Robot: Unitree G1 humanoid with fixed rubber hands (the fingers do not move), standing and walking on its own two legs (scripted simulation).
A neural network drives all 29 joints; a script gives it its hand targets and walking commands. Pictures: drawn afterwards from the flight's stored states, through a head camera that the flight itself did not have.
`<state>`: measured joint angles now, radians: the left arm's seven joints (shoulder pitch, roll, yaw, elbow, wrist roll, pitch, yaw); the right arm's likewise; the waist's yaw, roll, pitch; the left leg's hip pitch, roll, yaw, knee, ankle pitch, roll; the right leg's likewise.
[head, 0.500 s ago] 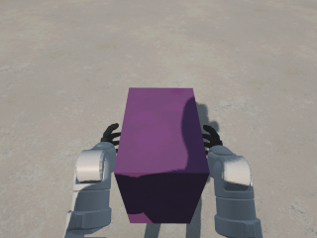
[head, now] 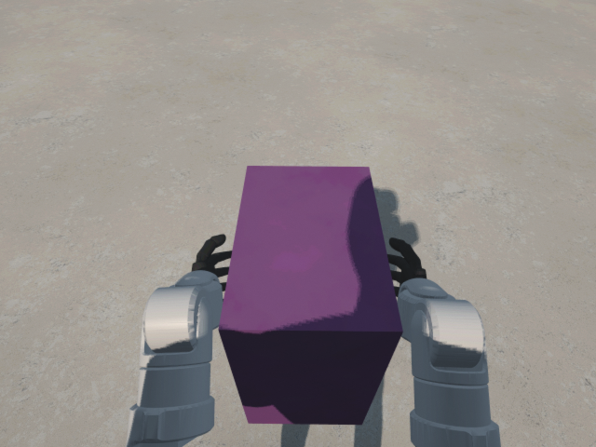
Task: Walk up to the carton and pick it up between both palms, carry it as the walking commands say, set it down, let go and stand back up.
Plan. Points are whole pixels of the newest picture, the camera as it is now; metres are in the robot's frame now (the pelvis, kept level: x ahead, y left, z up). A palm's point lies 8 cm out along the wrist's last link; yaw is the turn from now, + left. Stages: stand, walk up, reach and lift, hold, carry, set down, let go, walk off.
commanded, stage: carry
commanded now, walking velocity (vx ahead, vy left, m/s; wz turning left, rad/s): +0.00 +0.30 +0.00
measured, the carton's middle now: (306, 299) +0.32 +0.00 +0.03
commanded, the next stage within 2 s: none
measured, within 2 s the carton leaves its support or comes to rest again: neither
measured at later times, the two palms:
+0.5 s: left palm (47, 320) +0.24 +0.30 +0.08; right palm (269, 316) +0.25 +0.05 +0.10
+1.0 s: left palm out of the picture +0.17 +0.52 +0.07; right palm (47, 357) +0.20 +0.27 +0.10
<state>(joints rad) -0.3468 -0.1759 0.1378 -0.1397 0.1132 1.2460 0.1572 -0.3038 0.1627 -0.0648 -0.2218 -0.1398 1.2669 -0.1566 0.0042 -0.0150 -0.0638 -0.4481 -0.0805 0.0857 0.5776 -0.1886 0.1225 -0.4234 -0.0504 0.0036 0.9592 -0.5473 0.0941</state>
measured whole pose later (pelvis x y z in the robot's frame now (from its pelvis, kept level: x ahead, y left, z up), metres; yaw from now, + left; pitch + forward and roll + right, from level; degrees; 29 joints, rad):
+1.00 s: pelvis -0.10 +0.36 +0.00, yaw +6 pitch +2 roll -4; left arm -0.32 -0.17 0.12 -0.18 0.11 1.25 0.16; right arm -0.29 0.16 -0.05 -0.24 -0.14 1.26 -0.15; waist 0.00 -0.03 -0.02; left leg -0.42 -0.01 0.17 0.62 -0.25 0.10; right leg -0.44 -0.10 -0.06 1.07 -0.51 0.14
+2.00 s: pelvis -0.21 +0.75 +0.00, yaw +9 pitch +1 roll -2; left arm -0.34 -0.17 0.13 -0.21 0.11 1.26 0.17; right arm -0.30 0.16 -0.05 -0.25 -0.13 1.26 -0.15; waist 0.00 -0.04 0.01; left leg -0.41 0.00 0.18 0.58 -0.22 0.08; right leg -0.40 -0.10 -0.14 1.04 -0.51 0.10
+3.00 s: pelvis -0.32 +0.92 +0.00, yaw +7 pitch +0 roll -1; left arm -0.34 -0.17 0.13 -0.21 0.11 1.26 0.18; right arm -0.31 0.17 -0.07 -0.24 -0.13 1.26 -0.14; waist 0.00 -0.04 0.00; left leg -0.38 0.01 0.21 0.53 -0.16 0.13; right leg -0.36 -0.08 -0.14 0.88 -0.48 0.10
